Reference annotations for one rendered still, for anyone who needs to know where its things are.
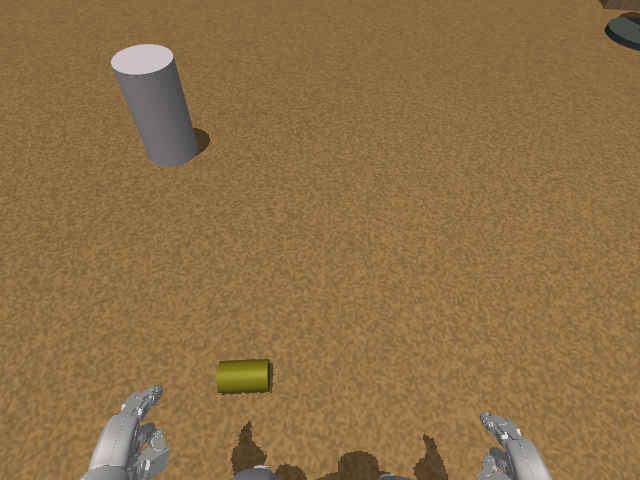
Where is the right robot hand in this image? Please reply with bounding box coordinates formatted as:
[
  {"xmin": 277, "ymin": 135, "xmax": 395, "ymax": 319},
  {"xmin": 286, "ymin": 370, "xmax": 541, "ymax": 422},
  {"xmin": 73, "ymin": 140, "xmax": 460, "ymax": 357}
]
[{"xmin": 477, "ymin": 412, "xmax": 552, "ymax": 480}]

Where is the left robot hand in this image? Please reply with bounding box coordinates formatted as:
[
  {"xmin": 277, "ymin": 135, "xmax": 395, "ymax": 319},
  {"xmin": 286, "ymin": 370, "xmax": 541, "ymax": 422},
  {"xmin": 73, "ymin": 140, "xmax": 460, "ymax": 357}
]
[{"xmin": 88, "ymin": 386, "xmax": 171, "ymax": 480}]

